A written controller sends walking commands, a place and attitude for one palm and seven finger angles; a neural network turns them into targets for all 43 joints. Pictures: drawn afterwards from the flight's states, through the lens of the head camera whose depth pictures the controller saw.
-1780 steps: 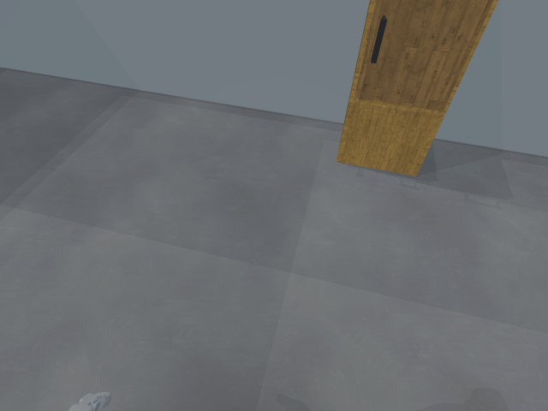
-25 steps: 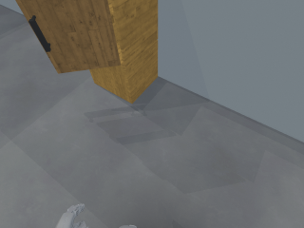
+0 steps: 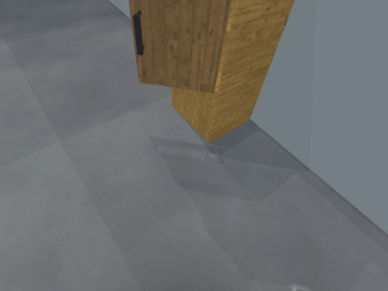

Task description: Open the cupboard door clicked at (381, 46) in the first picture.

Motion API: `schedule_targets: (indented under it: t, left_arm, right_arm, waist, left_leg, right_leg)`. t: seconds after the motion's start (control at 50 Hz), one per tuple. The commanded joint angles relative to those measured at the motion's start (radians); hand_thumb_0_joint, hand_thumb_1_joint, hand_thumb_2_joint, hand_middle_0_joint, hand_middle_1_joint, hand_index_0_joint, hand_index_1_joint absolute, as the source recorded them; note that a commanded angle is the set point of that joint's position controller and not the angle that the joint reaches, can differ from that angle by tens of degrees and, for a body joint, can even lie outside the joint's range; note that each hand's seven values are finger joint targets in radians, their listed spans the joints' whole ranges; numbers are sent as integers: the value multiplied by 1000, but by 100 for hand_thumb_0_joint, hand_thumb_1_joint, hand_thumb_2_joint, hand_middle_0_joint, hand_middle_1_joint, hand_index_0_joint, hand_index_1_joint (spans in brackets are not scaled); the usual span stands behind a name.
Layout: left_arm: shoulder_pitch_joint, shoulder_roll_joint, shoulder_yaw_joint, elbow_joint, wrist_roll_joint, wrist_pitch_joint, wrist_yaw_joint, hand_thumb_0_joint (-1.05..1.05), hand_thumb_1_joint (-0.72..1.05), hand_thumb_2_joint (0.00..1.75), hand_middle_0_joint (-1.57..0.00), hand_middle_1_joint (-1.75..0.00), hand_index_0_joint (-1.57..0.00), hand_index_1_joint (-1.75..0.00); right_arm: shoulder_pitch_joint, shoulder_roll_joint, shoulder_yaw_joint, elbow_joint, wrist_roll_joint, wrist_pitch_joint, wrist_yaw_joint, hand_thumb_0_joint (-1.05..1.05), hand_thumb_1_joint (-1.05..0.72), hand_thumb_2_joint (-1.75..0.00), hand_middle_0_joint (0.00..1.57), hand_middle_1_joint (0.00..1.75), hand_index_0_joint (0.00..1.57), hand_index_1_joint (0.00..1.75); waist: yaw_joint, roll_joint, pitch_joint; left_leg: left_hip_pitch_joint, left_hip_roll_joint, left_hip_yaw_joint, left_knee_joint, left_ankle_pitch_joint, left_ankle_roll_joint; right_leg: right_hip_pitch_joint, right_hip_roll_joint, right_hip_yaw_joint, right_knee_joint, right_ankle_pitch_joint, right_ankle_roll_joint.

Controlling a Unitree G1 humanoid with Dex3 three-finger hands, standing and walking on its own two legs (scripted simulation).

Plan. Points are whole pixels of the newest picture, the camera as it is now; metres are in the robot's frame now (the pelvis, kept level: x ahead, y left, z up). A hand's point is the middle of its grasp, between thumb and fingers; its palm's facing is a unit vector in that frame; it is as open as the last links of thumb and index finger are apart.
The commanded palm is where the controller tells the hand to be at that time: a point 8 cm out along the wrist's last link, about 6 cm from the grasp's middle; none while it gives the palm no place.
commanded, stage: take the last steps up to it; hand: left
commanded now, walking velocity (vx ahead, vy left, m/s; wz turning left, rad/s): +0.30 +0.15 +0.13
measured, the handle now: (139, 33) +1.06 +0.35 -0.05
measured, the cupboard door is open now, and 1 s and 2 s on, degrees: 45 45 45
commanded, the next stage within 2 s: come to a stop and stand still in 1.22 s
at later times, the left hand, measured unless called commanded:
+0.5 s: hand (123, 229) +0.26 +0.20 -0.15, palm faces -0.02 -0.98 -0.18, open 7.4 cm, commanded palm none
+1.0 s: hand (117, 241) +0.23 +0.21 -0.15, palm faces +0.19 -0.96 -0.19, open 7.3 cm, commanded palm none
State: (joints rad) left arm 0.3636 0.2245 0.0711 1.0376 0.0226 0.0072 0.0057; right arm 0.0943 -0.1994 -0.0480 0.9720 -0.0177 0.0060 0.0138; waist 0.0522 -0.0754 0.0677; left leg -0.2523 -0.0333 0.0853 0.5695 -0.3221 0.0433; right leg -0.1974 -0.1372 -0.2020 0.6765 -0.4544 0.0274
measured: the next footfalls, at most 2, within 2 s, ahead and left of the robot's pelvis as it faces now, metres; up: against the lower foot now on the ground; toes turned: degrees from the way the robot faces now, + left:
right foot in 0.56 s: +0.28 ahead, -0.05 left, +0.00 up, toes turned -5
left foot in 1.10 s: +0.44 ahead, +0.20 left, +0.00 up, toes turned +4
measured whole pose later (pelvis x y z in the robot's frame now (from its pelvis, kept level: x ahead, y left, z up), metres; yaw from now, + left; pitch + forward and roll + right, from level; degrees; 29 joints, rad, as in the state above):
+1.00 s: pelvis +0.32 +0.05 +0.02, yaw +4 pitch +0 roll +1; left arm 0.41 0.13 0.04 1.14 0.02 -0.07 0.01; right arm 0.11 -0.19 -0.06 1.02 -0.02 -0.01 0.02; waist 0.06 0.00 0.06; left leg -0.53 0.07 0.06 0.73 -0.18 -0.03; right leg -0.01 -0.04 -0.14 0.32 -0.32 -0.02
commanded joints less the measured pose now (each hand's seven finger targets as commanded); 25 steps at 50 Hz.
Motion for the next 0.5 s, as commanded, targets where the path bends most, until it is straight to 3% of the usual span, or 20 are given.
schedule_targets:
  t: [0.0, 0.02, 0.04, 0.06, 0.08, 0.14, 0.16, 0.22, 0.3, 0.4, 0.44, 0.46, 0.48]
  left_arm:
    - [-206, 78, 6, -152, 4, -25, -3, 0, 90, 90, -20, -30, -20, -30]
    - [-207, 72, 8, -134, 8, -22, -8, 0, 90, 90, -20, -30, -20, -30]
    - [-186, 75, 9, -108, 9, -18, -14, 0, 90, 90, -20, -30, -20, -30]
    - [-151, 67, 7, -87, 10, -13, -18, 0, 90, 90, -20, -30, -20, -30]
    - [-122, 67, 7, -71, 11, -14, -22, 0, 90, 90, -20, -30, -20, -30]
    - [-104, 49, 0, -58, 7, -14, -17, 0, 90, 90, -20, -30, -20, -30]
    - [-114, 44, -2, -61, 8, -13, -15, 0, 90, 90, -20, -30, -20, -30]
    - [-172, 36, -5, -81, 5, -13, -14, 0, 90, 90, -20, -30, -20, -30]
    - [-283, 18, -15, -118, 2, -23, -18, 0, 90, 90, -20, -30, -20, -30]
    - [-388, -6, -28, -163, -4, -36, -20, 0, 90, 90, -20, -30, -20, -30]
    - [-381, -12, -32, -166, -6, -40, -18, 0, 90, 90, -20, -30, -20, -30]
    - [-341, -8, -30, -160, -7, -43, -15, 0, 90, 90, -20, -30, -20, -30]
    - [-259, 6, -25, -138, -7, -49, -10, 0, 90, 90, -20, -30, -20, -30]
  right_arm:
    - [298, -221, -34, 18, -9, -9, -35, 0, -90, -90, 20, 30, 20, 30]
    - [246, -185, -24, -6, -8, -16, -42, 0, -90, -90, 20, 30, 20, 30]
    - [203, -162, -15, -21, -5, -23, -44, 0, -90, -90, 20, 30, 20, 30]
    - [184, -141, -5, -25, -3, -33, -43, 0, -90, -90, 20, 30, 20, 30]
    - [194, -134, -2, -23, -1, -44, -43, 0, -90, -90, 20, 30, 20, 30]
    - [260, -119, 3, 6, 3, -62, -42, 0, -90, -90, 20, 30, 20, 30]
    - [283, -115, 4, 17, 5, -64, -42, 0, -90, -90, 20, 30, 20, 30]
    - [339, -93, 8, 48, 5, -67, -44, 0, -90, -90, 20, 30, 20, 30]
    - [429, -67, 18, 91, 0, -73, -51, 0, -90, -90, 20, 30, 20, 30]
    - [501, -56, 24, 143, -8, -76, -58, 0, -90, -90, 20, 30, 20, 30]
    - [510, -61, 25, 162, -7, -74, -59, 0, -90, -90, 20, 30, 20, 30]
    - [511, -68, 25, 168, -5, -73, -59, 0, -90, -90, 20, 30, 20, 30]
    - [500, -77, 21, 174, -3, -73, -59, 0, -90, -90, 20, 30, 20, 30]
  waist:
    - [-151, 270, -56]
    - [-127, 275, -19]
    - [-96, 243, 28]
    - [-70, 211, 55]
    - [-55, 168, 36]
    - [-43, 126, 4]
    - [-45, 139, 4]
    - [-52, 149, 27]
    - [-79, 133, 54]
    - [-107, 143, 65]
    - [-94, 158, 54]
    - [-76, 146, 33]
    - [-37, 137, 6]
  left_leg:
    - [308, 389, -458, -326, 144, 210]
    - [241, 337, -430, -342, 109, 188]
    - [173, 301, -381, -368, 103, 163]
    - [144, 272, -333, -383, 154, 145]
    - [158, 249, -292, -380, 230, 130]
    - [224, 233, -232, -367, 453, 139]
    - [241, 224, -222, -365, 494, 136]
    - [260, 229, -218, -380, 518, 141]
    - [313, 241, -232, -378, 594, 143]
    - [354, 250, -213, -333, 718, 142]
    - [342, 234, -177, -294, 869, 120]
    - [333, 230, -168, -244, 995, 110]
    - [318, 225, -160, -166, 1096, 93]
  right_leg:
    - [-505, 12, 159, 505, -128, -18]
    - [-496, 3, 170, 530, -47, -14]
    - [-476, -3, 183, 539, 26, -12]
    - [-461, 0, 183, 538, 86, -10]
    - [-443, 4, 171, 537, 130, -6]
    - [-457, 19, 154, 502, 178, 4]
    - [-468, 23, 149, 493, 189, 6]
    - [-508, 21, 145, 448, 221, 8]
    - [-547, 29, 128, 336, 235, -3]
    - [-484, 58, 108, 143, 210, -39]
    - [-385, 93, 79, 67, 191, -64]
    - [-304, 122, 63, 32, 171, -78]
    - [-207, 148, 53, -1, 167, -87]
